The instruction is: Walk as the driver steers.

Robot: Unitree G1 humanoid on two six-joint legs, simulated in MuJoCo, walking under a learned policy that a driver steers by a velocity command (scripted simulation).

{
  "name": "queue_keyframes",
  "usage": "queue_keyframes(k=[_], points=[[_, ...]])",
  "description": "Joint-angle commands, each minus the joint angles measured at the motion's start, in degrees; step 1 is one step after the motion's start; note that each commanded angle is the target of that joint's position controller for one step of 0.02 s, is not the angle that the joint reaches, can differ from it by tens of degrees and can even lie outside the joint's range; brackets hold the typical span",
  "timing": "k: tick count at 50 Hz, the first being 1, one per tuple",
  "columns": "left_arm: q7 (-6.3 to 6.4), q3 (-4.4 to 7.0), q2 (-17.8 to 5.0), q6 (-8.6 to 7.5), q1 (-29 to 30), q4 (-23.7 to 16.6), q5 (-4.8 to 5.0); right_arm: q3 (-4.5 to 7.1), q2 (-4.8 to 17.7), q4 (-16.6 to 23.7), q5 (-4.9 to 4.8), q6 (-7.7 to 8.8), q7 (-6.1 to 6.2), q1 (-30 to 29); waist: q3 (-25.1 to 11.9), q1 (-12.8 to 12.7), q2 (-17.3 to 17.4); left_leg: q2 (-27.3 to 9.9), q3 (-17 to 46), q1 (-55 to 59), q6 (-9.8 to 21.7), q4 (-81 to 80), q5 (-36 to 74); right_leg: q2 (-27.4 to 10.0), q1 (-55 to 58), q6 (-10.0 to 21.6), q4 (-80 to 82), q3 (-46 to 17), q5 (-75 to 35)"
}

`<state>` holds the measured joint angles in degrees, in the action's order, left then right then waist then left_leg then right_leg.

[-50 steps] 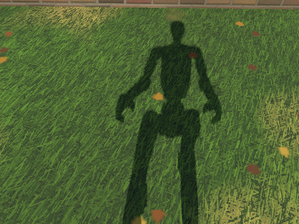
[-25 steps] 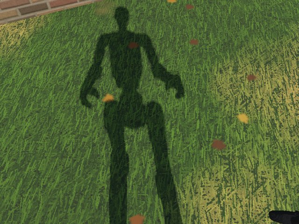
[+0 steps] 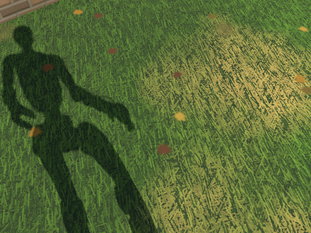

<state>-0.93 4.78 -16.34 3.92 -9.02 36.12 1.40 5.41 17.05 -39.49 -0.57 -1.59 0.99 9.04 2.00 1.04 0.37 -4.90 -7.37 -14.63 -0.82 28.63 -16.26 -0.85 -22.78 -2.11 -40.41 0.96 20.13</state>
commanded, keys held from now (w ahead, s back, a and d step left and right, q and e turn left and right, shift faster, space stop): e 0.58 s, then w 0.42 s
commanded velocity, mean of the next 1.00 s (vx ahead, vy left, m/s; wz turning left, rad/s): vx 0.11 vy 0.00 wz -0.47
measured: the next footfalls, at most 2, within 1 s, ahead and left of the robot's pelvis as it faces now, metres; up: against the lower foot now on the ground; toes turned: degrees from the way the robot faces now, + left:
right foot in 0.04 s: +0.04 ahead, -0.12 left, +0.00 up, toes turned -3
left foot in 0.52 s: +0.12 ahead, +0.10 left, +0.00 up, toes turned -24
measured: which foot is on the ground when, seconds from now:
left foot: down 0.00-0.04, up 0.06-0.50, down 0.52-1.00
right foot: up 0.00-0.02, down 0.04-0.52, up 0.54-0.98, down 1.00-1.00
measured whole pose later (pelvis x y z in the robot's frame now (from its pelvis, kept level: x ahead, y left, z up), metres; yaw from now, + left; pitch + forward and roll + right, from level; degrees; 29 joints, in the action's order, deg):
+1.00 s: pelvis +0.10 -0.05 +0.00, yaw -26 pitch +3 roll +0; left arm -1.0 3.0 -14.6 -2.7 -7.8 40.1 1.3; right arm 4.7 17.1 -43.3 -1.8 2.1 -0.4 22.8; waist -1.1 3.7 0.7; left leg -2.3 -1.1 -7.9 -0.1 25.6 -20.2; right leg -0.1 -17.1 1.9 -26.7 0.6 13.4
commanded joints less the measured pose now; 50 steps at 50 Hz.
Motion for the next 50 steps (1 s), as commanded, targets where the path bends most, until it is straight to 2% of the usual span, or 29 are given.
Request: queue_keyframes(k=[1, 2, 3, 4, 5, 6, 7, 8, 11, 14, 18, 21, 23, 25, 26, 27, 28, 29, 30, 31, 32, 33, 35, 40, 45, 47, 48, 49, 50], points=[[-0.02, 2.26, -5.0, -0.87, -3.0, -3.1, -0.21, 2.41, 9.1, 2.8, -0.92, 0.58, 0.26, -0.8, -7.5, -2.0, 7.8, -11.1, 6.5, 3.6, 7.0, -0.5, 14.8, 3.2, 9.7, 3.6, 13.6, 3.5, -7.9], [0.62, 3.44, -8.3, -1.0, -5.9, -2.9, -0.26, 1.77, 6.7, 2.5, 0.06, 0.74, -0.03, 1.0, -8.3, -2.4, 0.6, -7.9, 1.9, -4.3, 2.2, 9.3, 7.6, -1.2, 19.0, 6.0, 16.7, -4.1, -19.6], [1.47, 4.65, -15.2, -1.42, -7.2, -4.3, -0.51, -0.08, 2.0, 5.7, 3.39, 0.82, -0.36, -0.8, -8.0, -1.1, -18.0, 0.4, -2.1, -22.6, -4.0, 30.0, -21.1, -16.9, 28.0, 13.7, 16.8, -27.0, -42.6], [0.64, 4.18, -14.9, -2.68, -7.9, -4.9, -2.82, 0.46, 4.5, 7.4, 1.46, 1.13, 0.14, -5.4, -11.4, -5.3, -14.7, 3.9, 8.7, -25.6, -4.3, 40.1, -24.1, -21.9, 22.7, 23.5, 18.9, -32.7, -40.7], [0.46, 3.63, -13.1, -3.67, -6.2, -4.4, -2.74, 1.04, 7.0, 7.5, 0.33, 1.02, 0.52, -6.5, -8.7, -4.6, -10.0, 3.0, 10.7, -27.0, -4.0, 44.3, -19.9, -18.5, 21.2, 22.5, 19.5, -27.9, -36.4], [0.71, 3.05, -11.0, -4.04, -3.6, -3.8, -1.51, 1.45, 7.7, 7.1, 0.61, 0.93, 0.8, -5.8, -7.0, -3.0, -8.2, 2.3, 11.5, -27.5, -3.6, 44.0, -14.4, -15.2, 19.8, 19.2, 19.2, -23.8, -33.3], [1.22, 2.48, -9.4, -3.85, -1.6, -3.7, -0.5, 1.69, 7.6, 6.4, 1.3, 0.95, 1.25, -5.0, -7.1, -1.9, -6.1, 1.6, 12.3, -26.7, -3.5, 42.2, -10.2, -13.0, 18.7, 16.7, 19.1, -22.0, -31.2], [1.72, 2.07, -8.7, -3.52, 0.1, -3.7, 0.15, 1.79, 7.6, 6.7, 1.46, 0.92, 1.31, -4.3, -6.7, -0.9, -6.4, 1.8, 12.5, -24.6, -3.9, 40.9, -6.9, -11.7, 16.8, 15.7, 19.4, -20.7, -31.5], [2.72, 1.88, -8.7, -3.13, 0.1, -3.5, -0.6, 1.29, 5.5, 6.6, 1.03, 1.26, 0.61, -3.5, -8.1, -0.6, -6.4, 3.6, 11.8, -22.0, -4.7, 37.9, -2.5, -9.9, 16.9, 15.7, 19.3, -19.6, -32.5], [3.14, 2.24, -9.5, -2.87, -1.2, -3.0, -0.65, 0.78, 4.2, 7.7, 1.09, 1.5, 0.55, -5.6, -8.0, -1.5, -6.8, 4.3, 12.1, -21.0, -5.1, 30.0, -2.9, -9.1, 18.0, 15.7, 18.2, -20.9, -32.3], [2.88, 2.63, -10.5, -2.05, -0.8, -3.0, -0.54, 0.46, 3.6, 8.5, 0.93, 1.99, -0.11, -7.3, -7.3, -2.4, -7.9, 5.7, 12.3, -16.6, -4.6, 21.6, -4.8, -8.3, 15.1, 15.7, 16.6, -24.4, -28.3], [2.3, 2.51, -10.5, -1.54, 0.4, -3.2, -0.37, 0.55, 3.8, 9.1, 0.4, 2.44, -0.98, -7.0, -7.5, -2.6, -9.0, 7.1, 12.1, -12.7, -3.4, 16.1, -6.1, -7.6, 13.9, 15.6, 14.9, -27.8, -30.3], [2.09, 2.54, -10.6, -1.47, 1.3, -3.3, -0.09, 0.68, 3.8, 9.1, 0.28, 2.91, -1.5, -5.9, -7.8, -2.0, -9.9, 7.9, 12.0, -9.4, -2.4, 10.9, -5.4, -6.9, 13.7, 14.9, 13.8, -30.1, -31.5], [2.37, 2.27, -9.8, -1.46, 3.9, -4.0, 0.74, 1.09, 3.9, 7.8, 0.59, 3.37, -1.69, -1.9, -7.9, 0.9, -9.7, 7.9, 10.7, -0.9, -0.8, -2.3, 4.3, -4.6, 10.8, 12.0, 11.6, -30.1, -27.5], [2.68, 1.78, -7.7, -1.54, 2.7, -4.0, 0.62, 1.75, 5.9, 7.5, 1.29, 3.41, -1.34, -0.2, -8.9, 0.8, -6.9, 3.0, 13.7, 6.6, 1.1, -5.9, 12.7, -2.0, 6.1, 8.7, 7.7, -28.0, -18.2], [2.67, 0.9, -4.1, -1.75, -2.0, -3.6, -0.74, 2.49, 10.4, 8.6, 2.31, 3.0, -0.92, -0.2, -10.8, -2.4, 9.3, -10.8, 27.2, 14.5, 6.8, -6.4, 29.2, 6.4, -3.5, 4.3, -6.6, -18.3, 7.2], [3.04, 2.37, -8.4, -2.57, -1.6, -4.2, -0.2, 2.76, 10.9, 7.9, 3.71, 3.09, -1.58, 1.4, -8.7, -1.9, 17.4, -18.8, 40.0, 11.8, 16.7, -9.1, 33.2, 10.1, -12.8, 1.3, -16.7, -14.1, 22.3], [3.21, 3.86, -12.6, -2.71, -2.5, -2.7, -0.46, 2.23, 8.7, 8.6, 2.99, 3.35, -1.62, 0.2, -6.7, -2.1, 10.8, -18.7, 36.6, 10.2, 17.9, -9.2, 28.7, 6.0, -14.2, -0.5, -26.2, -13.7, 18.5], [3.31, 4.12, -12.6, -2.3, -2.2, -1.5, -0.19, 1.68, 6.5, 8.3, 2.34, 3.33, -1.36, -1.1, -5.9, -2.4, 7.7, -14.2, 31.0, 9.3, 15.0, -9.6, 18.3, 4.8, -15.0, -1.1, -27.8, -12.6, 12.7], [3.49, 3.77, -10.7, -1.53, -2.7, -0.3, -0.2, 1.14, 5.0, 8.2, 1.59, 3.17, -1.11, -2.0, -4.9, -2.4, 6.1, -10.2, 26.9, 8.9, 12.2, -10.8, 6.8, 3.9, -15.5, -1.6, -27.8, -11.7, 8.3], [3.3, 3.27, -9.0, -1.14, -2.7, -0.1, -0.32, 0.84, 4.4, 7.7, 0.95, 3.17, -0.8, -1.7, -3.9, -1.9, 6.9, -8.6, 25.6, 8.4, 11.2, -12.5, -0.8, 3.5, -16.2, -2.0, -27.9, -11.2, 4.2], [2.76, 2.62, -7.1, -1.34, -2.4, -0.1, -0.2, 0.7, 4.5, 7.0, 0.94, 3.27, -0.51, -0.3, -3.3, -1.3, 7.9, -7.1, 24.1, 7.7, 11.0, -14.3, -5.2, 3.7, -15.9, -2.0, -27.2, -9.7, 1.8], [2.13, 1.85, -5.5, -2.49, -0.5, -0.6, -0.19, 0.77, 4.8, 5.7, 1.08, 3.82, -0.11, 2.9, -3.0, 0.4, 8.6, -7.1, 23.4, 9.3, 11.6, -17.1, -9.2, 3.2, -15.7, -1.8, -22.3, -8.1, -0.5], [1.12, 0.4, -3.6, -5.25, 3.8, -0.8, -0.94, 1.58, 7.5, 3.2, 0.07, 5.17, 0.02, 6.6, -1.6, 2.0, 7.9, -9.2, 21.7, 11.1, 12.5, -19.4, -5.0, -0.9, -12.8, -0.5, -6.8, -4.4, -2.9], [0.14, -0.33, -3.4, -6.79, 5.1, -0.7, -0.26, 2.04, 9.5, 1.0, -1.08, 5.21, -0.97, 9.7, 0.0, 2.6, 8.4, -9.6, 19.0, 5.7, 13.0, -18.9, -4.1, -0.4, -2.3, 1.8, 5.5, -0.5, -1.1], [-0.24, -0.35, -3.2, -7.21, 2.6, 0.4, -0.05, 1.8, 9.6, 0.5, -1.77, 4.57, -1.29, 9.3, -0.1, 0.3, 7.1, -9.3, 17.8, 2.5, 12.2, -16.3, -3.9, 0.9, 5.3, 3.5, 13.1, 1.4, -5.7], [-0.27, -0.1, -3.5, -7.26, -0.2, 1.7, -0.12, 1.44, 9.0, 0.3, -1.88, 4.35, -1.39, 9.4, -1.0, -1.3, 6.0, -8.3, 16.7, -0.4, 11.2, -13.5, -2.2, 2.0, 11.9, 4.3, 16.0, 2.2, -7.6], [0.07, 0.63, -5.0, -7.24, -5.6, 3.3, 0.24, 0.59, 7.0, 0.1, -1.63, 4.4, -1.42, 9.3, -3.2, -3.9, 5.2, -6.9, 15.0, -4.9, 9.4, -8.6, 0.5, 1.6, 20.9, 5.5, 16.4, 0.7, -7.6], [0.72, 1.78, -8.4, -7.3, -14.1, 4.8, 0.09, -0.91, 3.2, 1.3, -0.66, 4.77, -1.63, 6.8, -7.5, -8.0, -0.7, -2.3, 9.4, -12.0, 5.5, 6.1, 1.5, -6.3, 31.7, 8.4, 19.3, -9.8, -3.7]])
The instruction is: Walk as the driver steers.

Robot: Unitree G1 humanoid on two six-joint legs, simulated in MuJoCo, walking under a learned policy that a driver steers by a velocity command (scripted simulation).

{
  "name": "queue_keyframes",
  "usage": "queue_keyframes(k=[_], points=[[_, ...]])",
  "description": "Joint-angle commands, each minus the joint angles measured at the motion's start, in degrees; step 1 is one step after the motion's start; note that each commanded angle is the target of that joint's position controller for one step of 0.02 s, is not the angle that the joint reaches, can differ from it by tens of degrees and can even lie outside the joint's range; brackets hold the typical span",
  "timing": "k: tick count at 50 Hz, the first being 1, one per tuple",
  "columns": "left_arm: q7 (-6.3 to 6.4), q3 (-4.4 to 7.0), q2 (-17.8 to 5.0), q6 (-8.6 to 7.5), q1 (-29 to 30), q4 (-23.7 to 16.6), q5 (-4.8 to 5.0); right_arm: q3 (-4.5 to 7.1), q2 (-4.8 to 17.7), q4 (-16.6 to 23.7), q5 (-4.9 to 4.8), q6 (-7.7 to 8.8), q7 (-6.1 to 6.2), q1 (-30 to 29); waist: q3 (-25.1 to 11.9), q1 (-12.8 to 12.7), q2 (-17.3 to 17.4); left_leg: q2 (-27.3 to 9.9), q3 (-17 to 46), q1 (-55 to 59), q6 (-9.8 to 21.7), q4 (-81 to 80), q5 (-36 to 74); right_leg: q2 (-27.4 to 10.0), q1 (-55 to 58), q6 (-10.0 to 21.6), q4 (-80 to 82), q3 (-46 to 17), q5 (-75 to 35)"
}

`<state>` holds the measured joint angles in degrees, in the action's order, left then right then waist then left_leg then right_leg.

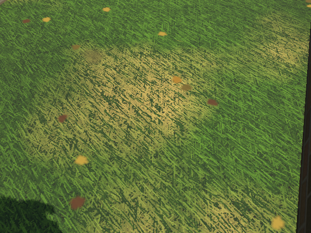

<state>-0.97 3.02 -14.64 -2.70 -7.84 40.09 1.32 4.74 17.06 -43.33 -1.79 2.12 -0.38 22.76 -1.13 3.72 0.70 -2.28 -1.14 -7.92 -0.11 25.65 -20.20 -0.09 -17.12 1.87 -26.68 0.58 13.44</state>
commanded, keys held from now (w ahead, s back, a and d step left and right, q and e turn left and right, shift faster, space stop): w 1.00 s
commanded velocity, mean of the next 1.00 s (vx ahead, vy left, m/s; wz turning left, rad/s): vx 0.48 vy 0.00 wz -0.03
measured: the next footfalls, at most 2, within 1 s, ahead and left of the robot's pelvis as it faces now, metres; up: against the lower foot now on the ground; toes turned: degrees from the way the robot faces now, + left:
left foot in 0.46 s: +0.41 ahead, +0.12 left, +0.00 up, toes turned +1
right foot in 1.00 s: +0.70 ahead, -0.11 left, +0.00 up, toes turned -1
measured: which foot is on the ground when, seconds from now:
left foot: down 0.00-0.00, up 0.02-0.44, down 0.46-1.00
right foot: down 0.00-0.48, up 0.50-0.98, down 1.00-1.00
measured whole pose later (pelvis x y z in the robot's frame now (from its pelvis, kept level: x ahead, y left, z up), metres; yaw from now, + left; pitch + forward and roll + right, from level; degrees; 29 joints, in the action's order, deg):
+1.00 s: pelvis +0.53 +0.00 -0.01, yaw +0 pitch +2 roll +2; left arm -2.7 1.2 -14.8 -5.2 -2.4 39.6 0.5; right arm 3.0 18.0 -48.6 -1.1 2.4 0.0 22.7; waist 1.6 4.8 -1.4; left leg 2.0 -1.3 3.6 1.1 18.9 -23.7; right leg -1.7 -27.3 2.7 -27.2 0.5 2.2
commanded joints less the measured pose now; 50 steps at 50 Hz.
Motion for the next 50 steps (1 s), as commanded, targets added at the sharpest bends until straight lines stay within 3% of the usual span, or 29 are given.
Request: queue_keyframes(k=[1, 2, 3, 4, 6, 9, 13, 15, 18, 20, 21, 22, 23, 24, 25, 26, 27, 28, 29, 31, 33, 36, 40, 45, 48, 49, 50], points=[[0.78, 5.21, -17.4, -0.66, -19.2, 1.3, -0.44, -1.16, 0.5, 9.1, 1.13, 2.2, 0.1, -7.2, -6.7, -10.4, -16.0, 2.5, -3.0, -35.0, 0.9, 28.8, -6.5, -20.3, 34.1, 12.9, 10.6, -32.6, 11.6], [0.47, 4.26, -13.7, -1.4, -19.2, 1.2, -0.47, 0.21, 5.7, 9.3, 0.24, 2.9, 0.61, -9.0, -4.4, -11.6, -11.2, 1.0, 3.0, -41.6, 0.5, 39.4, -11.8, -22.1, 31.0, 16.8, 13.0, -38.5, 17.4], [0.37, 2.91, -10.1, -1.92, -16.1, 0.8, -0.52, 0.77, 7.5, 9.3, -0.58, 3.16, 0.29, -8.9, 0.1, -9.8, -10.4, -1.5, 4.5, -44.9, 1.5, 42.4, -6.7, -19.8, 28.9, 15.4, 13.7, -33.2, 18.9], [0.27, 2.22, -8.2, -2.19, -13.8, 0.3, -0.83, 0.53, 6.8, 8.8, -0.38, 3.29, 0.09, -9.3, 1.9, -8.9, -9.6, -2.9, 4.2, -44.5, 1.8, 42.0, -1.9, -17.1, 25.8, 14.0, 14.8, -28.3, 15.6], [0.37, 1.39, -6.6, -2.02, -10.0, -0.2, -1.21, 0.57, 6.1, 9.1, 1.16, 3.27, -0.48, -10.9, 4.8, -6.5, -7.3, -4.8, 4.3, -41.3, 1.0, 37.5, 4.3, -14.3, 19.5, 12.1, 16.9, -21.3, 2.6], [1.06, 1.57, -7.7, -2.15, -9.4, 0.7, -0.89, -0.45, 3.4, 9.1, 1.41, 2.69, -1.11, -11.8, 4.9, -5.2, -5.8, -4.6, 2.2, -37.6, -1.4, 30.9, 10.6, -12.1, 15.4, 11.5, 18.7, -13.8, -11.0], [1.78, 1.93, -9.6, -2.17, -12.0, 3.0, -0.48, -1.91, 0.9, 11.2, 0.98, 2.89, -1.51, -19.9, 6.3, -7.4, -5.3, -2.1, 0.4, -29.8, -1.7, 14.1, 22.1, -9.5, 10.7, 9.3, 19.4, -6.8, -15.4], [1.74, 2.19, -10.7, -2.36, -14.4, 4.4, 0.12, -1.95, 1.5, 12.3, 0.7, 3.05, -1.92, -23.5, 7.1, -8.3, -5.4, -1.0, 0.4, -26.9, -0.7, 9.5, 25.1, -10.8, 11.0, 9.0, 20.0, -6.9, -13.9], [1.56, 2.39, -11.2, -2.17, -15.3, 6.0, 0.55, -1.4, 3.2, 13.3, 0.51, 3.14, -2.63, -25.3, 7.4, -7.3, -5.1, -0.7, 1.7, -27.0, 2.0, 5.6, 23.1, -13.6, 17.2, 7.9, 17.5, -6.9, -17.4], [1.62, 2.76, -12.3, -1.6, -15.6, 6.6, 0.33, -0.92, 4.4, 13.0, 0.66, 3.18, -2.71, -23.3, 4.9, -5.6, -5.8, 0.8, 0.5, -22.8, 3.8, 4.9, 18.5, -14.2, 21.0, 6.8, 12.8, -6.4, -29.3], [1.71, 2.9, -12.9, -1.19, -15.7, 6.9, -0.03, -0.34, 5.6, 12.3, 0.79, 3.09, -2.47, -19.9, 1.8, -3.4, -6.6, 2.5, -1.1, -17.2, 5.0, 4.8, 16.6, -13.5, 22.0, 6.1, 7.6, -5.6, -39.0], [1.82, 2.66, -12.6, -0.73, -15.5, 6.8, -0.49, 0.8, 7.6, 10.1, 0.7, 2.76, -1.92, -11.8, -3.4, 1.0, -6.1, 4.2, -2.8, -6.0, 6.8, 4.3, 16.8, -11.2, 19.9, 4.8, -2.4, -3.6, -46.4], [2.06, 1.8, -10.8, -0.6, -15.6, 5.7, -1.52, 1.6, 10.1, 8.1, 0.8, 2.35, -1.16, -1.8, -10.8, 5.2, -3.3, -2.1, 3.8, 11.9, 9.5, 7.7, 18.7, -8.9, 8.7, 3.1, -17.6, -2.7, -35.9], [1.51, -0.59, -2.8, -1.38, -24.2, 4.4, -1.2, 2.59, 15.7, 6.9, 2.14, 2.47, -1.4, 2.1, -21.1, 1.2, 13.9, -17.3, 32.6, 32.6, 18.9, 2.3, 2.6, 1.7, -13.4, -1.1, -41.9, -2.3, 1.3], [1.01, 0.04, -6.7, -2.61, -22.0, 5.8, -0.44, 1.14, 10.2, 6.8, 1.52, 2.43, -1.52, 2.4, -24.0, 2.7, 13.8, -19.1, 46.1, 31.5, 18.6, -7.9, -4.3, 2.8, -18.6, -0.8, -48.7, -10.0, 18.2], [0.7, 1.37, -10.7, -2.97, -15.5, 3.8, 1.33, 0.38, 8.4, 6.8, 1.25, 2.49, -1.42, -2.1, -12.5, 2.2, 9.2, -17.9, 37.2, 23.6, 15.9, -8.8, -3.8, -0.4, -24.0, -0.4, -51.1, -8.8, 15.6], [0.92, 1.03, -10.4, -3.25, -11.5, 2.7, 1.25, 0.12, 7.6, 7.0, 1.2, 2.58, -1.34, -5.5, -6.4, 0.7, 3.6, -15.8, 29.8, 14.8, 14.6, -9.4, 2.1, -3.4, -23.2, 0.0, -48.5, -6.7, 10.8], [1.14, 0.96, -9.4, -3.21, -9.5, 2.1, 0.3, -0.2, 6.6, 6.6, 1.64, 2.79, -1.57, -8.2, -2.1, -1.2, 1.1, -13.5, 24.4, 7.0, 14.0, -10.8, 9.0, -5.3, -21.7, -0.1, -44.7, -5.7, 7.2], [1.24, 1.21, -8.9, -2.67, -10.6, 2.4, -0.32, -0.51, 5.6, 6.6, 2.27, 3.35, -1.72, -9.7, -1.5, -3.4, 2.5, -11.8, 20.9, 2.4, 13.5, -12.4, 13.1, -7.3, -18.0, -0.1, -42.1, -6.4, 4.5], [1.4, 0.84, -6.8, -1.47, -12.9, 3.5, -0.51, -0.53, 5.1, 5.9, 1.93, 4.13, -1.89, -10.6, -1.5, -5.0, 3.7, -10.3, 17.1, -1.3, 14.6, -15.5, 16.9, -7.8, -14.7, -1.0, -39.4, -5.9, 2.3], [1.62, 0.68, -6.1, -0.79, -11.2, 2.8, -0.9, -0.39, 5.8, 4.6, 1.64, 4.62, -1.76, -10.0, 0.5, -5.3, 3.2, -10.2, 14.0, -3.0, 15.2, -17.6, 19.6, -8.3, -16.5, -2.1, -35.6, -5.3, -0.2], [1.54, 0.47, -5.7, -1.17, -4.5, 0.5, -1.5, -0.19, 6.9, 2.8, 1.55, 4.23, -0.97, -7.8, 3.2, -3.6, 2.1, -8.9, 10.1, -1.4, 14.5, -19.1, 21.1, -8.6, -21.1, -3.4, -25.6, -4.9, -9.7], [0.46, -0.4, -4.1, -2.26, 3.6, -1.5, -1.11, -0.02, 8.5, 1.0, 1.07, 3.46, -0.25, -4.5, 5.0, -0.3, 1.8, -7.1, 5.7, -0.7, 12.3, -19.4, 19.9, -6.0, -17.7, -3.5, -11.0, -2.1, -20.5], [-1.34, -0.44, -5.0, -2.89, 10.4, -4.5, -0.55, 0.31, 9.8, -2.0, 0.69, 1.78, 0.11, 0.0, 6.4, 1.5, 2.0, -11.2, 7.3, 9.0, 12.0, -15.2, 22.2, -4.3, -19.8, -1.7, -3.6, -2.1, -16.1], [-1.87, 0.29, -7.0, -3.1, 7.0, -4.2, -0.63, 0.7, 11.0, -2.6, 0.51, 0.82, 0.64, -0.9, 3.7, -1.5, 3.6, -12.3, 7.5, 13.1, 10.4, -9.1, 34.2, -2.2, -13.9, 0.8, -1.4, -0.8, -9.2], [-1.65, 1.18, -8.5, -3.15, 1.3, -2.6, -0.75, 0.61, 11.0, -2.5, 0.54, 0.47, 0.78, -2.3, 0.1, -5.0, 3.6, -10.4, 5.7, 12.2, 9.2, -2.2, 43.4, -0.4, -5.4, 2.3, 0.4, 1.1, -9.6], [-1.1, 2.6, -11.5, -3.1, -7.7, 0.1, -0.94, -0.15, 9.3, -2.1, 0.98, 0.31, 0.96, -2.2, -6.5, -9.0, 2.5, -7.3, 3.3, 7.1, 7.4, 9.2, 44.4, -1.1, 8.7, 4.4, -0.4, 0.4, -11.5]])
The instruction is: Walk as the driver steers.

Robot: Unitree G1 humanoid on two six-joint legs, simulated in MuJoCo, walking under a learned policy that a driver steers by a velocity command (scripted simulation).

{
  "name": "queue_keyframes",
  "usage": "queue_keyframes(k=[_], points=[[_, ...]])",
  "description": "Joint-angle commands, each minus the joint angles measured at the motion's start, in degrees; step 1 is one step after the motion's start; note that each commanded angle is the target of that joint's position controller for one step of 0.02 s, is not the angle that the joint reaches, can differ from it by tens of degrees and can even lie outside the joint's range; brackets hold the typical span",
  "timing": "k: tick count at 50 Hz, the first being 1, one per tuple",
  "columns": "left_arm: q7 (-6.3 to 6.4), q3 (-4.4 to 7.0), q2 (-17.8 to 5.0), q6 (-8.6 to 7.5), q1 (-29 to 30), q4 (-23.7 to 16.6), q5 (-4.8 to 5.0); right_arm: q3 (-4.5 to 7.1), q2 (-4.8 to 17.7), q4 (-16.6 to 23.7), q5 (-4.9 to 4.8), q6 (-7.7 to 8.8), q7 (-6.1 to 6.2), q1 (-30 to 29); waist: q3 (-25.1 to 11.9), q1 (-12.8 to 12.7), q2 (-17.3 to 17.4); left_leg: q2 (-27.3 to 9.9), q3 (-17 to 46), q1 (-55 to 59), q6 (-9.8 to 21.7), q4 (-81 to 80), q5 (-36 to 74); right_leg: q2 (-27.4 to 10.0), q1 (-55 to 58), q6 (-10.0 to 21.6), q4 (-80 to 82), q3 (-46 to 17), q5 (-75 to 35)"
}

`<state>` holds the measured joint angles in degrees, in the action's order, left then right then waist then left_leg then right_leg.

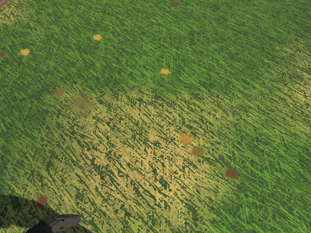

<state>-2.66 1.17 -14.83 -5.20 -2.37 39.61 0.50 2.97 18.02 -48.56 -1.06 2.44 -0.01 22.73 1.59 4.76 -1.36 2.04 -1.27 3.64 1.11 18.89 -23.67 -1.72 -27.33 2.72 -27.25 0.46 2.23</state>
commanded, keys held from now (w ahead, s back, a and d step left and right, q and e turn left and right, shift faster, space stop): w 0.10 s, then w+q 0.90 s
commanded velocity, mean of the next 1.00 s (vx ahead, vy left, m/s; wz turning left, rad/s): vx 0.50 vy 0.00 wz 0.40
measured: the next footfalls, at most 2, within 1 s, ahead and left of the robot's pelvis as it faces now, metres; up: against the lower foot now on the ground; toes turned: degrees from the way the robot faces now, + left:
left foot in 0.56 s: +0.45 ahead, +0.15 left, +0.00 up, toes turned +13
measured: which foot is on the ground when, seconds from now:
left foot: down 0.00-0.00, up 0.02-0.54, down 0.56-1.00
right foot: down 0.00-0.54, up 0.56-1.00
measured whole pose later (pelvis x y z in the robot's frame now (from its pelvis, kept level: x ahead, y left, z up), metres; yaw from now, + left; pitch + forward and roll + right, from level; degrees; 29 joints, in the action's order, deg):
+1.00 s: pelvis +0.55 +0.09 +0.01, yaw +27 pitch +2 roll +0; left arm -1.4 1.8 -16.3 -6.3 -0.9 39.3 0.0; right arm 3.9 17.3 -42.0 -1.4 1.7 1.2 21.7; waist 1.2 5.1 -2.4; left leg 7.0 11.9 -3.8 4.7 23.5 -20.7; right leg -0.2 -30.9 -2.3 -27.8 -5.5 -1.0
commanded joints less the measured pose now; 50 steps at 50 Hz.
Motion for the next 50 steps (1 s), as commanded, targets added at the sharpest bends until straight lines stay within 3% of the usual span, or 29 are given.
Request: queue_keyframes(k=[1, 2, 3, 4, 5, 6, 7, 9, 12, 17, 22, 23, 25, 26, 27, 28, 29, 30, 31, 32, 33, 34, 37, 42, 46, 50], points=[[1.16, 5.71, -16.5, -0.26, -22.5, 1.9, -0.6, -0.04, 4.4, 4.8, 2.07, 0.52, 0.65, 0.5, -18.9, -11.7, -4.2, -6.9, 0.9, -19.4, 3.6, 35.6, 28.2, -12.4, 38.7, 8.8, -3.2, -14.8, -3.1], [0.82, 5.79, -17.3, -0.06, -23.9, 2.8, -0.34, -1.33, -0.2, 4.8, 0.95, 1.74, 0.1, 6.1, -24.0, -8.7, -16.1, 2.2, 4.6, -38.7, 1.0, 50.2, -9.6, -21.1, 51.2, 16.1, 5.4, -40.0, 11.4], [0.87, 4.36, -11.6, -0.12, -22.2, 2.1, 0.2, 0.09, 6.6, 4.9, -0.67, 2.66, -0.24, 0.4, -18.5, -11.1, -8.5, -1.2, 9.2, -45.0, 1.6, 54.8, -9.0, -19.3, 47.6, 13.8, 9.2, -38.8, 19.3], [1.09, 3.67, -10.0, -0.05, -17.6, 1.5, 0.13, 0.64, 8.2, 6.7, -1.62, 3.21, -0.46, -5.0, -10.6, -10.2, -6.0, -4.1, 7.2, -47.3, 2.1, 54.1, -3.3, -17.5, 40.0, 11.8, 10.6, -30.8, 16.8], [1.06, 3.2, -8.9, 0.01, -14.2, 1.1, -0.24, 0.5, 7.5, 7.1, -0.95, 3.35, -0.29, -7.5, -6.4, -8.7, -1.7, -6.6, 5.8, -45.6, 1.7, 51.7, 1.5, -15.3, 32.5, 11.0, 12.2, -25.2, 10.6], [1.08, 2.88, -7.6, -0.11, -12.0, 1.0, -0.66, 0.68, 6.9, 7.0, -0.29, 3.1, -0.3, -7.6, -3.9, -7.0, -1.6, -8.3, 5.9, -43.5, 1.1, 48.7, 4.9, -13.7, 27.3, 10.6, 14.0, -20.9, 6.5], [1.17, 2.64, -6.7, -0.42, -10.8, 1.0, -1.18, 0.69, 6.1, 6.4, -0.35, 2.5, -0.41, -6.1, -3.6, -5.5, -3.0, -9.6, 6.3, -40.1, 0.6, 47.5, 7.1, -12.4, 23.9, 10.1, 15.7, -17.7, 4.2], [1.25, 2.88, -6.9, -1.31, -10.5, 2.1, -1.03, 0.37, 4.0, 5.4, -0.63, 1.16, -0.26, -4.2, -2.8, -4.3, -3.3, -9.9, 6.2, -38.1, -0.5, 46.0, 8.8, -11.6, 20.1, 10.3, 18.4, -12.3, 0.3], [1.82, 3.42, -8.4, -1.85, -11.6, 4.1, -1.47, 0.32, 3.3, 6.8, -0.41, 0.26, 0.18, -7.9, 0.3, -4.8, -1.9, -9.4, 8.0, -42.2, -2.1, 40.1, 15.2, -11.4, 18.8, 10.2, 20.7, -6.1, -3.8], [2.6, 3.44, -9.7, -1.47, -12.4, 5.7, -1.09, -0.21, 1.5, 9.1, -0.06, 0.83, -1.14, -15.3, 2.1, -7.6, -1.2, -7.9, 4.3, -40.3, -1.8, 23.5, 29.5, -9.7, 20.8, 7.4, 21.8, 3.0, -5.4], [2.91, 4.08, -11.2, 0.43, -16.5, 8.5, 0.07, -0.48, 1.2, 13.5, -0.14, 0.75, -2.86, -22.2, 4.2, -9.7, -0.5, -7.1, 1.9, -44.5, 0.8, 16.6, 24.8, -13.7, 32.0, 6.3, 17.9, 5.4, -10.1], [3.04, 4.27, -11.6, 0.96, -16.4, 8.6, 0.3, -0.33, 1.5, 14.2, -0.06, 0.66, -3.27, -22.5, 3.9, -9.3, -0.8, -6.6, 0.9, -44.2, 1.7, 16.0, 22.0, -14.4, 33.8, 5.8, 16.1, 5.9, -13.9], [3.55, 4.78, -13.2, 1.89, -15.0, 8.1, 0.47, 0.52, 3.1, 14.8, 0.02, 0.36, -3.7, -19.9, 1.0, -6.8, -2.7, -3.5, -2.4, -38.2, 3.7, 16.0, 15.9, -14.5, 35.4, 4.4, 9.1, 7.7, -31.5], [3.93, 5.01, -13.9, 2.42, -14.2, 7.8, 0.4, 1.52, 4.7, 14.0, 0.09, 0.14, -3.63, -15.1, -2.2, -3.8, -3.5, -1.3, -3.9, -31.6, 5.1, 16.1, 13.7, -13.8, 34.8, 3.6, 1.7, 8.8, -40.1], [4.34, 4.88, -13.6, 2.9, -13.4, 7.2, 0.37, 3.23, 7.3, 11.8, -0.1, -0.02, -3.14, -6.2, -7.0, 1.1, -2.3, 1.4, -4.5, -19.2, 7.0, 13.4, 16.0, -11.6, 30.5, 1.9, -10.1, 10.6, -41.6], [4.62, 3.97, -11.7, 2.51, -14.5, 5.9, -0.63, 5.16, 12.0, 9.8, -0.37, -0.59, -1.95, 3.1, -12.7, 4.6, 4.1, -4.5, 6.7, -1.4, 10.4, 12.1, 16.9, -8.8, 16.6, -0.5, -27.4, 10.8, -25.3], [3.33, 1.22, -3.0, 0.7, -20.9, 3.2, -2.18, 5.74, 17.3, 10.5, -0.68, -0.28, -1.63, 1.3, -18.3, -2.6, 18.4, -18.8, 39.6, 17.5, 21.7, 6.2, 7.2, 3.8, -9.4, -4.1, -47.0, 5.4, 28.6], [2.34, 2.06, -8.3, -1.55, -15.1, 3.0, -0.23, 4.28, 11.9, 11.8, -0.42, 0.38, -1.69, 2.8, -23.1, 1.9, 11.2, -21.1, 49.0, 20.0, 22.5, -1.3, 1.1, 3.5, -15.8, -3.2, -52.5, -6.5, 31.4], [1.86, 2.74, -10.8, -2.74, -9.5, 0.9, 1.75, 3.56, 9.5, 11.5, 0.26, 0.98, -1.63, 0.6, -14.4, 2.3, 8.1, -19.4, 40.3, 14.2, 19.4, -2.2, 5.6, 0.8, -19.7, -1.9, -51.3, -6.5, 25.8], [2.16, 2.39, -9.8, -3.34, -8.1, 0.4, 1.22, 3.3, 8.5, 11.9, 0.2, 1.32, -1.53, -2.9, -9.6, 0.0, 2.6, -16.9, 33.5, 6.1, 17.5, -2.1, 11.8, -1.8, -18.1, -1.4, -46.6, -6.1, 20.8], [2.6, 2.68, -9.8, -3.32, -7.8, 0.8, -0.19, 2.85, 6.9, 12.6, 0.25, 1.32, -1.44, -6.4, -6.3, -2.2, 0.9, -14.7, 28.1, -1.3, 16.3, -2.7, 18.8, -3.4, -14.8, -1.9, -41.5, -5.7, 18.1], [2.64, 3.01, -10.1, -2.75, -9.0, 0.8, -0.79, 2.39, 5.9, 13.6, 0.95, 1.37, -1.25, -8.3, -5.5, -4.2, 2.4, -13.2, 25.4, -6.0, 16.1, -3.9, 23.8, -4.4, -10.9, -2.4, -39.3, -6.2, 16.1], [2.69, 2.88, -8.4, -0.92, -10.1, 0.4, -1.55, 2.63, 6.5, 13.6, 0.54, 1.52, -0.61, -8.5, -3.9, -5.8, 3.0, -11.3, 20.7, -12.9, 16.7, -6.2, 31.0, -4.2, -8.1, -5.3, -33.1, -4.7, 13.4], [2.55, 1.82, -5.6, -0.74, 0.3, -2.7, -1.4, 3.19, 8.4, 11.7, -0.06, 0.79, 0.97, -4.6, -1.3, -2.2, 4.9, -6.3, 15.4, -17.5, 12.4, -5.6, 27.0, -0.7, -5.2, -7.5, -12.0, -3.5, -4.1], [1.64, 1.99, -6.4, -1.54, 6.0, -4.7, -0.38, 3.28, 8.5, 9.8, -0.5, 0.2, 1.22, -1.2, -0.8, -0.1, 6.1, -7.6, 19.7, -15.1, 10.8, -3.0, 21.6, 1.6, -1.9, -6.4, -3.3, -4.4, -8.1], [1.15, 3.23, -9.1, -2.51, 3.6, -4.5, -0.15, 3.37, 8.0, 9.3, -0.36, -0.62, 1.63, -1.6, -1.3, -2.3, 8.5, -10.0, 26.1, -8.6, 9.5, 3.7, 23.6, 2.0, 1.4, -3.4, 0.5, -5.8, 0.4]])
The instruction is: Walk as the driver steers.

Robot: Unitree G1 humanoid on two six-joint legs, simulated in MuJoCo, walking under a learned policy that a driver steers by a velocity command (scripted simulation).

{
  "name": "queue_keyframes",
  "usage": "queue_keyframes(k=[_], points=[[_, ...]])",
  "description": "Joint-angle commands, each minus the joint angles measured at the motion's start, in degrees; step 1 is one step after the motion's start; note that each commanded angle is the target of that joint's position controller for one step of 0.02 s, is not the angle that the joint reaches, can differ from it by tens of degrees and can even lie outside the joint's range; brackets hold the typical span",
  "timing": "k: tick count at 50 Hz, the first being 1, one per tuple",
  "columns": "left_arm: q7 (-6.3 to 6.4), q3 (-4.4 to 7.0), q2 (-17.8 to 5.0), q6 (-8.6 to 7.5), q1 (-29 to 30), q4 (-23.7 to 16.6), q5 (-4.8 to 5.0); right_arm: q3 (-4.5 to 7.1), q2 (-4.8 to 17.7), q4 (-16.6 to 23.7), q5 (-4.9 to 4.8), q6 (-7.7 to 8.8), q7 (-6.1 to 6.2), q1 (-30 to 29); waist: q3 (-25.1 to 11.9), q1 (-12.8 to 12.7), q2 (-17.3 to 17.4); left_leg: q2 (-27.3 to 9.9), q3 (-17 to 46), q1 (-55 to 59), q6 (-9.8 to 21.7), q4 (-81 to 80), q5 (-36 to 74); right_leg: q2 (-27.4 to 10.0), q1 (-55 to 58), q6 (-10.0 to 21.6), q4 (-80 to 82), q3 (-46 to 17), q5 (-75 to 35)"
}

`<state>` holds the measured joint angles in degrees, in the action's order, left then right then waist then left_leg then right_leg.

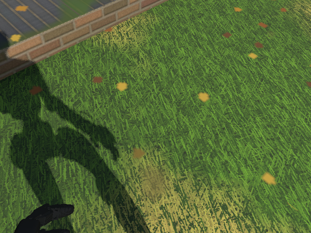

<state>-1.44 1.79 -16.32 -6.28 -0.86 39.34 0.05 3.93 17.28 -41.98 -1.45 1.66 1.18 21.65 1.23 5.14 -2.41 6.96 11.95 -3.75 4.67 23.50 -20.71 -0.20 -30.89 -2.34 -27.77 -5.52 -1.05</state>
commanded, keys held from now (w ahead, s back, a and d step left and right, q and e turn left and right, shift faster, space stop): w+q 0.36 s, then w+e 0.64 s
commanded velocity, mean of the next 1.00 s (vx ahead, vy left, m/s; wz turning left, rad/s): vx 0.50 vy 0.00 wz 0.09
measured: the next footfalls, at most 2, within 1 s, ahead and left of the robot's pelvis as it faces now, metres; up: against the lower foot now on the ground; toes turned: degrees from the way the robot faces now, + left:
right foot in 0.04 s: +0.20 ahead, -0.13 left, +0.00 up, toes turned +6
left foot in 0.54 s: +0.42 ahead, +0.20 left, +0.00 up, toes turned +16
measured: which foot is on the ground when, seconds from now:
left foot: down 0.00-0.06, up 0.08-0.52, down 0.54-1.00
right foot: up 0.00-0.02, down 0.04-0.56, up 0.58-1.00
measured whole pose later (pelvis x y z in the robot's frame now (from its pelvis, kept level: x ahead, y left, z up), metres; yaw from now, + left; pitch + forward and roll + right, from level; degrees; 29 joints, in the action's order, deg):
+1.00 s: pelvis +0.51 +0.10 +0.00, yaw +1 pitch +1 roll +3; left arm -2.9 2.7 -15.2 -1.2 -6.1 42.7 1.2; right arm 4.5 15.9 -47.7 -0.2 4.2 0.6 18.4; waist 2.0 4.1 -2.3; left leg 0.7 -15.2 5.2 -0.2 13.2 -18.7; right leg -5.7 -36.3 1.4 -39.4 0.6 1.4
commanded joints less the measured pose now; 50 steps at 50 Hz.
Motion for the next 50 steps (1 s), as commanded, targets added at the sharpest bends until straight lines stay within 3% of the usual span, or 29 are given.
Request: queue_keyframes(k=[1, 2, 3, 4, 5, 6, 7, 8, 9, 11, 14, 18, 21, 24, 25, 26, 27, 28, 29, 30, 31, 32, 33, 35, 38, 42, 47, 50], points=[[0.18, 3.23, -8.3, -1.7, -2.1, -3.2, 0.17, 2.22, 8.2, 3.0, 0.09, 0.0, 0.32, -1.5, -2.6, -5.0, 10.0, -13.6, 12.6, -1.7, 5.0, 2.5, 24.0, 0.9, 10.9, 3.0, 3.3, 1.5, 3.9], [0.55, 4.08, -10.0, -1.99, -8.4, -2.1, -0.5, 1.4, 6.0, 3.6, 0.37, 0.08, 0.03, -2.2, -7.9, -8.2, 8.7, -10.6, 10.3, -4.4, 3.2, 11.2, 25.5, -2.2, 22.4, 5.6, 3.4, -0.2, 3.2], [1.1, 4.93, -13.3, -1.83, -17.4, -1.5, -1.02, 0.21, 3.0, 4.9, 1.53, 0.22, -0.07, -1.4, -16.7, -11.2, 1.6, -6.4, 4.8, -12.7, 0.9, 27.3, 13.4, -12.4, 38.1, 9.1, 1.9, -10.5, 5.9], [0.62, 5.65, -15.9, -0.94, -20.3, 0.6, -1.07, -0.54, 0.8, 6.3, -0.46, 0.66, -0.17, 7.0, -21.3, -6.7, -18.6, 0.1, -0.7, -33.4, -2.3, 43.6, -14.4, -23.6, 53.0, 18.0, 7.4, -37.4, 18.6], [0.46, 4.38, -9.7, -0.64, -18.1, -0.8, 0.35, 0.51, 7.2, 4.2, -0.97, 0.61, 0.04, 5.9, -15.8, -8.0, -10.2, -5.3, 0.5, -39.3, -3.2, 50.0, -11.8, -23.4, 49.3, 16.2, 9.7, -38.1, 29.4], [0.81, 3.6, -6.8, -0.22, -15.9, -1.3, 0.32, 1.33, 9.8, 5.0, -0.56, 0.32, -0.05, -0.7, -8.7, -9.7, -4.6, -7.1, -1.3, -40.4, -3.7, 50.9, -6.1, -20.7, 42.1, 13.7, 10.5, -28.2, 27.4], [0.87, 3.22, -6.3, 0.14, -13.4, -1.5, -0.28, 1.37, 9.1, 5.6, -0.02, 0.12, 0.01, -3.7, -4.7, -8.7, -0.7, -8.9, -3.0, -38.6, -4.2, 49.8, -2.1, -18.3, 35.2, 12.5, 11.7, -21.4, 20.2], [0.96, 2.95, -5.4, 0.31, -12.1, -0.9, -0.48, 1.52, 8.2, 6.3, 0.48, 0.17, -0.21, -5.7, -1.7, -7.9, -0.6, -10.4, -3.3, -37.9, -4.4, 47.4, 0.3, -16.4, 30.5, 12.4, 13.1, -16.6, 14.6], [1.13, 2.71, -5.0, 0.21, -11.6, -0.6, -0.85, 1.48, 7.0, 6.6, 0.11, -0.01, -0.63, -5.3, -1.0, -6.7, -2.4, -11.9, -3.7, -35.5, -4.4, 46.0, 1.8, -14.9, 27.3, 11.9, 14.5, -12.5, 11.7], [1.1, 2.87, -5.0, -0.2, -11.6, 0.4, -0.39, 1.02, 4.4, 7.0, -0.39, -0.56, -0.99, -5.2, -0.4, -6.1, -3.8, -12.9, -5.5, -34.7, -4.7, 43.5, 2.6, -13.9, 24.8, 12.6, 17.0, -7.2, 8.3], [1.19, 3.76, -7.4, -0.46, -12.2, 1.9, -0.2, 0.44, 3.0, 8.8, 0.19, -0.8, -1.23, -8.6, 0.6, -6.3, -2.1, -14.0, -6.1, -37.6, -5.7, 37.3, 6.6, -15.0, 25.1, 14.1, 19.2, -2.1, 2.5], [1.36, 4.12, -9.0, 0.19, -12.2, 3.0, -0.06, -0.05, 2.3, 9.6, 0.1, -0.01, -2.46, -13.3, 1.1, -7.8, -1.0, -13.6, -8.6, -35.7, -5.3, 25.0, 18.3, -13.4, 26.9, 12.5, 19.3, 6.7, -3.1], [0.95, 4.04, -9.8, 0.79, -16.9, 5.6, 1.05, -1.04, 0.4, 11.3, 0.29, 0.8, -3.17, -19.3, 2.6, -9.8, 0.0, -11.6, -10.8, -31.3, -4.0, 15.9, 19.7, -13.5, 27.1, 12.5, 19.6, 7.9, -2.9], [0.68, 4.39, -11.8, 1.9, -18.6, 7.6, 2.43, -0.56, 2.3, 12.6, 0.53, 1.38, -3.68, -21.9, 3.8, -8.5, -1.1, -10.3, -12.2, -29.8, -2.1, 10.2, 13.9, -16.0, 32.0, 12.4, 17.0, 5.7, -8.7], [0.75, 4.46, -12.5, 2.24, -18.4, 7.9, 2.58, -0.03, 3.5, 12.3, 0.68, 1.6, -3.71, -20.4, 2.6, -7.0, -1.9, -9.2, -12.9, -26.2, -1.4, 8.3, 12.2, -16.2, 33.0, 11.7, 14.2, 5.4, -14.9], [0.86, 4.39, -13.0, 2.54, -17.7, 8.3, 2.69, 0.91, 5.2, 10.9, 0.89, 1.77, -3.56, -15.4, -0.6, -3.4, -2.2, -7.5, -14.1, -18.0, -0.2, 5.6, 13.3, -15.0, 32.3, 10.5, 8.1, 6.6, -22.8], [1.0, 3.77, -11.8, 2.61, -17.9, 8.6, 2.46, 2.43, 7.9, 8.0, 1.08, 1.73, -3.06, -6.6, -6.1, 1.1, -1.6, -6.3, -15.0, -4.3, 1.1, 4.4, 16.2, -12.3, 28.0, 8.7, -2.0, 8.6, -25.6], [1.01, 2.22, -8.3, 2.22, -18.1, 7.2, 0.82, 3.86, 12.4, 6.2, 1.78, 1.36, -2.03, 3.4, -14.6, 5.0, 3.1, -16.4, -4.6, 14.1, 4.2, 7.4, 19.4, -9.1, 15.2, 6.0, -19.1, 9.8, -8.9], [0.61, 0.12, -1.2, 1.41, -24.8, 5.9, 0.44, 4.13, 16.6, 6.3, 2.45, 1.18, -1.64, 3.9, -23.5, 0.2, 17.9, -31.2, 21.9, 27.9, 12.4, 1.3, 9.5, 0.6, -3.5, 2.6, -38.3, 6.8, 33.2], [0.6, 1.79, -7.8, 0.85, -21.0, 7.0, 2.11, 2.82, 11.2, 6.7, 2.4, 1.5, -1.78, 3.7, -22.9, 3.2, 11.5, -30.7, 24.9, 24.1, 11.5, -3.1, 5.5, -0.7, -7.6, 2.7, -45.1, -1.4, 35.2], [0.55, 2.61, -9.4, 0.73, -17.0, 5.2, 3.25, 1.99, 9.1, 5.9, 1.96, 1.85, -1.86, 0.8, -13.5, 2.1, 11.1, -28.9, 15.5, 17.7, 9.4, -4.1, 7.5, -3.0, -12.0, 3.1, -46.2, -0.5, 30.9], [0.86, 2.51, -8.6, 0.82, -15.1, 4.9, 2.7, 1.43, 7.2, 5.4, 1.6, 2.23, -2.02, -2.6, -8.9, 0.2, 8.8, -26.4, 9.3, 10.8, 8.1, -5.6, 11.1, -5.3, -11.2, 3.1, -43.8, 0.6, 26.0], [1.07, 2.76, -8.1, 1.25, -14.7, 5.0, 1.81, 1.04, 5.3, 5.2, 1.68, 2.63, -2.23, -5.7, -5.8, -1.8, 8.8, -24.4, 4.5, 5.0, 7.3, -7.7, 13.6, -6.8, -9.2, 2.8, -41.3, 0.8, 22.2], [1.16, 2.81, -6.1, 3.0, -17.9, 6.2, 2.0, 0.81, 3.4, 4.6, 2.17, 3.85, -2.35, -8.8, -4.2, -4.8, 9.6, -22.6, -1.6, -1.8, 6.8, -12.2, 15.9, -8.2, -3.2, 2.2, -39.9, 0.3, 17.3], [1.39, 2.69, -4.0, 4.62, -16.3, 5.5, 1.81, 1.31, 3.8, 2.6, 2.45, 5.11, -1.87, -9.8, -0.6, -6.0, 7.0, -22.6, -8.2, -4.7, 7.0, -15.8, 20.6, -8.3, -5.1, 1.2, -36.7, -0.5, 12.9], [0.56, 2.35, -2.9, 4.47, -11.1, 3.6, 1.36, 1.84, 5.2, 0.4, 2.58, 4.9, -0.87, -8.7, 1.9, -4.9, 5.7, -21.3, -15.9, -2.4, 5.7, -16.8, 22.8, -7.7, -7.8, 1.1, -24.4, 0.0, 2.1], [-1.26, 1.47, -1.9, 4.22, -1.8, -0.2, 1.1, 2.79, 7.9, -2.1, 1.48, 3.61, -0.29, -4.9, 5.0, -1.3, 3.9, -23.1, -21.0, 3.4, 4.8, -16.2, 24.6, -6.7, -8.7, 3.1, -12.7, 5.0, -0.4], [-2.15, 1.72, -2.8, 4.32, 0.4, -2.5, 1.1, 3.3, 9.2, -3.3, 0.53, 2.3, -0.24, -4.0, 5.0, -1.6, 4.7, -24.3, -23.0, 8.9, 3.6, -11.7, 33.5, -5.1, -8.4, 5.5, -9.6, 7.8, 5.4]])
